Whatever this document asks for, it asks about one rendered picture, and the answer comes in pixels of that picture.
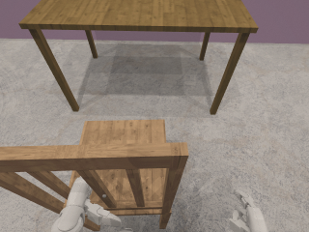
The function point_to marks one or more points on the table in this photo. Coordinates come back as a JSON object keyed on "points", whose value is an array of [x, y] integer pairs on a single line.
{"points": [[200, 16]]}

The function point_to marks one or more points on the chair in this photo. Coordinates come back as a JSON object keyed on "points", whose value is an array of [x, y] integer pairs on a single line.
{"points": [[129, 161]]}

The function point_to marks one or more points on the robot right hand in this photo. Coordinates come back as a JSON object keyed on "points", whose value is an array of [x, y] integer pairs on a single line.
{"points": [[252, 217]]}

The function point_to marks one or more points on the robot left forearm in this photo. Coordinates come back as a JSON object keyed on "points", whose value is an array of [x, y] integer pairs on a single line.
{"points": [[70, 219]]}

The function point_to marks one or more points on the robot left hand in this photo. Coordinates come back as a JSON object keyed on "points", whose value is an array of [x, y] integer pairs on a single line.
{"points": [[79, 194]]}

